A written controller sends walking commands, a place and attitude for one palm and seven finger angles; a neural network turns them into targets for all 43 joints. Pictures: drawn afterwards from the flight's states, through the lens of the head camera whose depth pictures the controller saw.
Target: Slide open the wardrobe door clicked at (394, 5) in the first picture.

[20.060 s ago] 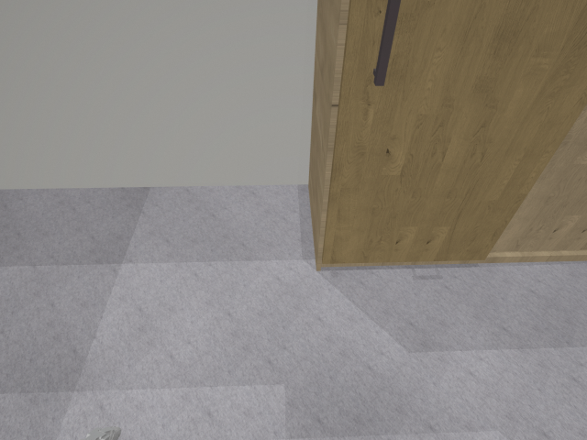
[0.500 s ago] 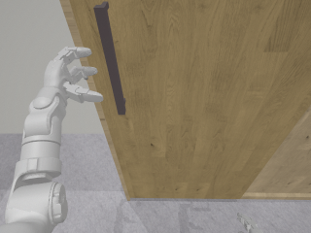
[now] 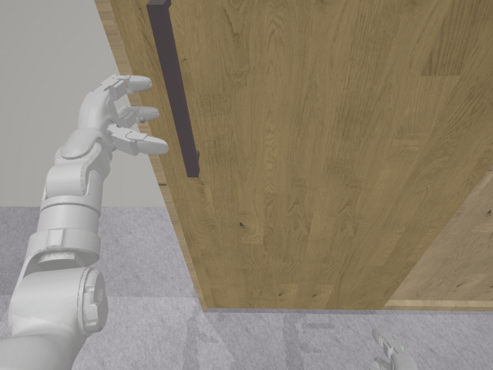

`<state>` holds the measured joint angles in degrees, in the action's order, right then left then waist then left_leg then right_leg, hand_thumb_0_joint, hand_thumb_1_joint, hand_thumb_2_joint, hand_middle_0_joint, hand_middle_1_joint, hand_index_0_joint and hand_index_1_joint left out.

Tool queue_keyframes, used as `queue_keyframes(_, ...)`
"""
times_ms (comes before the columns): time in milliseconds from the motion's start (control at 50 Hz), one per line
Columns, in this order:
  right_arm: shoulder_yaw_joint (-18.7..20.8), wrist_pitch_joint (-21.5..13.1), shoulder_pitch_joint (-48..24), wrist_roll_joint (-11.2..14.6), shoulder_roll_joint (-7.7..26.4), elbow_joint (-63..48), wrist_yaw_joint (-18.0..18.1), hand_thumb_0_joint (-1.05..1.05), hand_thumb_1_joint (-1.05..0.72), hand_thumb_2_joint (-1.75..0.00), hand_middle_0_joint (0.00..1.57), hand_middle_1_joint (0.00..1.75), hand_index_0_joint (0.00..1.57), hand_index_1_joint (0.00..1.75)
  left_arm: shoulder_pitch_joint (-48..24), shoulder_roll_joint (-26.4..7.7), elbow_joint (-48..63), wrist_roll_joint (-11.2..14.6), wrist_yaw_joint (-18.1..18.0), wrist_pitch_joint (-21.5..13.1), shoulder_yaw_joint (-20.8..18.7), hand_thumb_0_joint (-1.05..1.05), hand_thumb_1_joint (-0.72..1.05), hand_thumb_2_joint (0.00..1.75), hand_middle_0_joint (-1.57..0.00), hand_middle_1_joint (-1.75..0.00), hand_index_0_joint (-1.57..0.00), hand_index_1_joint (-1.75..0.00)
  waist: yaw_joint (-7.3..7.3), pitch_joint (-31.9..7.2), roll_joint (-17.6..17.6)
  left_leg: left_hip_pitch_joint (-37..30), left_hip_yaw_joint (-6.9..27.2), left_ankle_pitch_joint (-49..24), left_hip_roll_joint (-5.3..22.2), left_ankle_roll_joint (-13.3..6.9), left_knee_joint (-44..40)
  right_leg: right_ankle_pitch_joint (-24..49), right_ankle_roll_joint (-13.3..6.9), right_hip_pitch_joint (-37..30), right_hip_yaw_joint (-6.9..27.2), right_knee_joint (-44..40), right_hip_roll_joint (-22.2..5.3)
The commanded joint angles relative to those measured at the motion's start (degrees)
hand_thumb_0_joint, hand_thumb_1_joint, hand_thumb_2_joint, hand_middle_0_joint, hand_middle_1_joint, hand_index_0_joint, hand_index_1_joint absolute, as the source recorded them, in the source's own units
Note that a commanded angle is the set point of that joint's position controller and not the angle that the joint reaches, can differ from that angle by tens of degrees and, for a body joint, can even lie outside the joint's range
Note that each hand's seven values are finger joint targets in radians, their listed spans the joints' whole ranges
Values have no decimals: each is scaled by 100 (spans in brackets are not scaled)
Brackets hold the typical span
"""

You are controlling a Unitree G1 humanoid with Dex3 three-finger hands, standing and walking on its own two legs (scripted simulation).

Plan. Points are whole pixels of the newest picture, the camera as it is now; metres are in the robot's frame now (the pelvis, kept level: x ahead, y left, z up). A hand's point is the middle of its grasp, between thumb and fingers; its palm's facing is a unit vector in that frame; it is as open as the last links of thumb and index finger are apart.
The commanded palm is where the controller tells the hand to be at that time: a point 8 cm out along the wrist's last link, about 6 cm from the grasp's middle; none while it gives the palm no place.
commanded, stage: move the hooked fingers beside the handle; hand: left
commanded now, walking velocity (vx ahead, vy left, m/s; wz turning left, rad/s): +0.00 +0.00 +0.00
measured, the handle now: (181, 100) +0.48 +0.13 +0.22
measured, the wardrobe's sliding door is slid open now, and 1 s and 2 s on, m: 0.00 0.00 0.00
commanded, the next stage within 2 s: feel for the door with the fingertips in 0.40 s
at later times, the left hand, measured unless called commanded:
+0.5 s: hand (136, 126) +0.41 +0.19 +0.22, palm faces +0.05 -1.00 -0.01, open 14.0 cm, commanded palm +0.39 +0.23 +0.22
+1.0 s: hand (173, 116) +0.43 +0.13 +0.22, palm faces +0.02 -1.00 +0.01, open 14.0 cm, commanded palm +0.40 +0.19 +0.22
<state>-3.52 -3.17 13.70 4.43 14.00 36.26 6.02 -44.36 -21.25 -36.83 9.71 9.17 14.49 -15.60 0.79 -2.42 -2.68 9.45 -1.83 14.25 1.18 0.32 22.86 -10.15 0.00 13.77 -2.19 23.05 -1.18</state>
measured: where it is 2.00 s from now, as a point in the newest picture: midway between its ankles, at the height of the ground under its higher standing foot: outside the picture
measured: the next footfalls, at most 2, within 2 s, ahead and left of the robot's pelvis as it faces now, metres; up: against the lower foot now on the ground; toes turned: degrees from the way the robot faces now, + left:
none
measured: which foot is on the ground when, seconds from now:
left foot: down 0.00-1.00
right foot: down 0.00-1.00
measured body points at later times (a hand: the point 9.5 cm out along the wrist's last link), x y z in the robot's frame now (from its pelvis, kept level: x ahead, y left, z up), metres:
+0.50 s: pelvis +0.00 +0.00 +0.00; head -0.01 -0.01 +0.45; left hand +0.40 +0.24 +0.22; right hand +0.17 -0.23 -0.09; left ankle -0.03 +0.12 -0.74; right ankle +0.02 -0.12 -0.74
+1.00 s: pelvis +0.01 +0.00 +0.00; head +0.00 -0.02 +0.45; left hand +0.42 +0.18 +0.23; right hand +0.15 -0.23 -0.11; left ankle -0.03 +0.12 -0.74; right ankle +0.02 -0.12 -0.74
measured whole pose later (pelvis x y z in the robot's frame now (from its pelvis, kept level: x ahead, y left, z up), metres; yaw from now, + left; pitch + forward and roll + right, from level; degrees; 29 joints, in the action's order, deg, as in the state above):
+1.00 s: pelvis +0.01 +0.00 +0.00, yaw -1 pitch +0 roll +0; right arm -3.2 -1.1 13.7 3.5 12.9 37.7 5.2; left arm -41.3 -13.1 -26.7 9.2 2.5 16.4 -12.2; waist 0.3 -2.6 -2.6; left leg 7.3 -2.3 14.9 1.5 0.5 22.2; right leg -11.0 -0.1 12.1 -1.7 23.0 -0.8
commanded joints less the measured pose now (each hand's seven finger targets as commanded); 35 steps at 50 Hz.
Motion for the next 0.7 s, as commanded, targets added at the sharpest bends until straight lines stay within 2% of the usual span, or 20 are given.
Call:
queue_keyframes(0,283,-334,-451,-12,710,-852,70,0,-90,-90,20,30,20,30,-2767,-1358,1852,138,169,-723,-346,0,-50,30,-30,-120,-30,-120,-93,-1967,346,-350,38,-1649,-110,-214,-141,1772,-148,-1247,20,-36,49)
queue_keyframes(40,284,-341,-442,9,736,-817,79,0,-90,-90,20,30,20,30,-2610,-1305,1784,175,195,-667,-298,0,-50,30,-30,-120,-30,-120,-77,-1694,225,-301,52,-1522,-96,-216,-191,1591,-145,-1106,1,-106,54)
queue_keyframes(60,301,-346,-423,14,746,-796,80,0,-90,-90,20,30,20,30,-2496,-1416,1784,157,187,-597,-421,0,-50,30,-30,-120,-30,-120,-111,-1688,174,-295,55,-1491,-101,-210,-194,1531,-156,-1087,-5,-110,68)
queue_keyframes(100,296,-342,-411,13,754,-776,71,0,-90,-90,20,30,20,30,-2394,-1322,1797,153,198,-431,-358,0,-50,30,-30,-120,-30,-120,-107,-1618,47,-253,53,-1504,-119,-197,-202,1539,-163,-1043,-23,-116,66)
queue_keyframes(120,330,-330,-446,29,788,-796,72,0,-90,-90,20,30,20,30,-2213,-1505,1810,125,179,-386,-501,0,-50,30,-30,-120,-30,-120,-161,-1610,-6,-289,34,-1526,-114,-196,-211,1492,-164,-1070,-22,-148,67)
queue_keyframes(140,311,-347,-477,23,752,-825,64,0,-90,-90,20,30,20,30,-2372,-1208,2123,139,194,-369,-222,0,-50,30,-30,-120,-30,-120,-100,-1665,-84,-336,42,-1641,-120,-201,-206,1599,-169,-1096,-36,-115,50)
queue_keyframes(160,321,-373,-514,27,720,-846,48,0,-90,-90,20,30,20,30,-2336,-1127,2327,165,188,-350,-211,0,-50,30,-30,-120,-30,-120,-122,-1705,-135,-427,55,-1688,-112,-190,-183,1610,-180,-1059,-42,-109,67)
queue_keyframes(180,317,-376,-513,25,723,-828,43,0,-90,-90,20,30,20,30,-2184,-1035,2237,202,188,-305,-183,0,-50,30,-30,-120,-30,-120,-112,-1611,49,-384,54,-1678,-113,-197,-169,1622,-168,-1025,-63,-104,85)
queue_keyframes(260,329,-403,-567,6,737,-822,57,0,-90,-90,20,30,20,30,-2310,-954,2605,274,146,-285,-143,0,-50,30,-30,-120,-30,-120,-99,-1712,76,-494,101,-1690,-116,-192,-176,1550,-168,-1003,-80,-102,98)
queue_keyframes(280,320,-388,-582,15,728,-784,61,0,-90,-90,20,30,20,30,-2220,-992,2493,272,116,-232,-192,0,-50,30,-30,-120,-30,-120,-100,-1620,219,-452,107,-1596,-112,-196,-177,1469,-159,-960,-83,-118,109)
queue_keyframes(380,276,-303,-575,-5,747,-693,87,0,-90,-90,20,30,20,30,-2182,-1210,1970,151,-35,-36,-329,0,-50,30,-30,-120,-30,-120,-94,-1249,360,-179,87,-1223,-120,-201,-240,1093,-129,-802,-55,-212,75)
queue_keyframes(420,301,-256,-562,-12,765,-728,87,0,-90,-90,20,30,20,30,-2149,-1352,1934,84,-74,-58,-404,0,-50,30,-30,-120,-30,-120,-126,-1364,324,-237,83,-1310,-124,-197,-239,1144,-133,-879,-49,-207,76)
queue_keyframes(440,275,-264,-607,-14,727,-787,83,0,-90,-90,20,30,20,30,-2407,-1215,2240,68,-63,-120,-227,0,-50,30,-30,-120,-30,-120,-89,-1500,94,-314,87,-1461,-128,-196,-222,1304,-153,-939,-31,-158,41)
queue_keyframes(460,266,-263,-628,-14,690,-798,81,0,-90,-90,20,30,20,30,-2361,-1212,2172,75,-61,-134,-268,0,-50,30,-30,-120,-30,-120,-110,-1526,92,-340,87,-1503,-132,-192,-182,1382,-163,-951,-26,-139,52)
queue_keyframes(540,271,-307,-636,2,663,-807,90,0,-90,-90,20,30,20,30,-2750,-554,2409,181,87,-308,343,0,-50,30,-30,-120,-30,-120,74,-1656,52,-641,140,-1678,-97,-176,-136,1507,-172,-843,-72,-109,74)
queue_keyframes(560,275,-334,-638,-10,651,-815,86,0,-90,-90,20,30,20,30,-2786,-463,2514,220,99,-316,356,0,-50,30,-30,-120,-30,-120,48,-1751,-78,-705,160,-1759,-109,-162,-101,1573,-188,-841,-71,-76,81)
queue_keyframes(600,263,-326,-654,-3,646,-752,76,0,-90,-90,20,30,20,30,-2705,-323,2372,265,83,-226,408,0,-50,30,-30,-120,-30,-120,55,-1669,19,-681,162,-1699,-108,-153,-89,1531,-180,-759,-96,-79,94)
queue_keyframes(620,280,-306,-667,7,663,-738,82,0,-90,-90,20,30,20,30,-2477,-354,2161,277,53,-163,340,0,-50,30,-30,-120,-30,-120,6,-1564,51,-646,168,-1598,-117,-141,-121,1381,-172,-719,-111,-119,111)
queue_keyframes(660,252,-289,-650,-4,648,-675,68,0,-90,-90,20,30,20,30,-2623,-191,2041,251,-77,-4,437,0,-50,30,-30,-120,-30,-120,22,-1359,144,-456,199,-1438,-109,-131,-158,1232,-163,-632,-135,-129,87)
queue_keyframes(680,261,-261,-643,-10,665,-650,57,0,-90,-90,20,30,20,30,-2535,-359,1979,209,-176,60,267,0,-50,30,-30,-120,-30,-120,-24,-1352,231,-388,196,-1407,-102,-133,-167,1181,-163,-655,-132,-134,85)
